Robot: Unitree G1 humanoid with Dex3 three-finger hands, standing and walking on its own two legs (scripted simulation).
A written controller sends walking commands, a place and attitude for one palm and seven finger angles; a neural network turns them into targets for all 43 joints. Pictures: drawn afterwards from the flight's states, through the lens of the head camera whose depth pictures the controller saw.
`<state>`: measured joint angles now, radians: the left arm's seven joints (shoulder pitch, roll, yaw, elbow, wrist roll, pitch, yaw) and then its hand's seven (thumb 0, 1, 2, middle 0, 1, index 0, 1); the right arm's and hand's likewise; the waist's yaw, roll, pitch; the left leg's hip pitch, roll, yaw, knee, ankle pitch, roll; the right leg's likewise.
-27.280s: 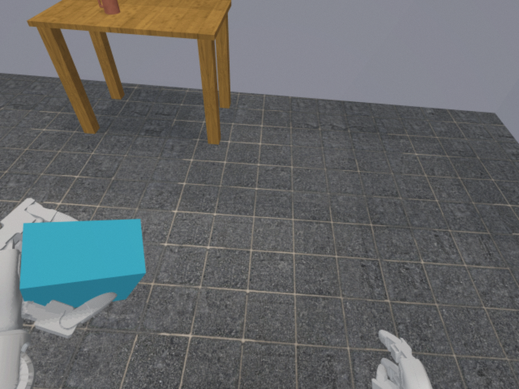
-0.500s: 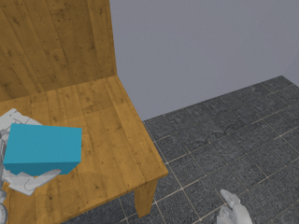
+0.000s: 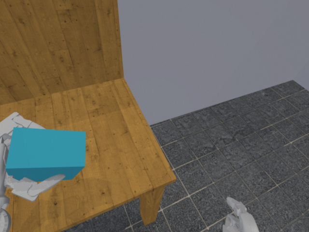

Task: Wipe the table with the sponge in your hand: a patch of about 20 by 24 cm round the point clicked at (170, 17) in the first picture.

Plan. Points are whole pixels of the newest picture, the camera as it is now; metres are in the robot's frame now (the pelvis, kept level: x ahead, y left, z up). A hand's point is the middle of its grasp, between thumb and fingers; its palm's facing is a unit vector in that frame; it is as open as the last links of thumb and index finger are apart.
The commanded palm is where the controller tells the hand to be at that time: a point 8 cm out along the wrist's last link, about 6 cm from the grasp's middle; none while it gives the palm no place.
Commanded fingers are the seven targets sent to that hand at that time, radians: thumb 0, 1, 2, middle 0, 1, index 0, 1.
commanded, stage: shuffle to correct the standing spot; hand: left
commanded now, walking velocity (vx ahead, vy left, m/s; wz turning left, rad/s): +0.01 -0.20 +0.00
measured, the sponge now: (57, 158) +0.23 +0.21 +0.14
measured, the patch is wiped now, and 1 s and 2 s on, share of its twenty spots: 0.00 0.00 0.00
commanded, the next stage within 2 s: come to a stop and stand still in 0.82 s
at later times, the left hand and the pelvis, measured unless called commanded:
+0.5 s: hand (40, 155) +0.22 +0.23 +0.16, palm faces +0.30 -0.87 -0.39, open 10.6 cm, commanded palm +0.16 +0.27 +0.18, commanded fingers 0.00 0.10 1.30 -1.20 -1.60 -1.20 -1.60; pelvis +0.00 -0.01 +0.00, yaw +0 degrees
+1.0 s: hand (34, 149) +0.23 +0.24 +0.17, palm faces +0.31 -0.82 -0.48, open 10.6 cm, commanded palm +0.16 +0.27 +0.18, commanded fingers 0.00 0.10 1.30 -1.20 -1.60 -1.20 -1.60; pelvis +0.00 -0.01 +0.00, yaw +0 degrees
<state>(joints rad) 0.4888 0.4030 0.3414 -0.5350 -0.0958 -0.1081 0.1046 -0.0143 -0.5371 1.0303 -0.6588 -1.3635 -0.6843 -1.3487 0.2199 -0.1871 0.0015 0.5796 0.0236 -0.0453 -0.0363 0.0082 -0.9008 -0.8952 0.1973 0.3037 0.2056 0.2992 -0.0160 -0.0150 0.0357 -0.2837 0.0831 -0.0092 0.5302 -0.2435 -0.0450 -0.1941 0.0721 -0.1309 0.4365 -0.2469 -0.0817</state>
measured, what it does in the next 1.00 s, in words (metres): stands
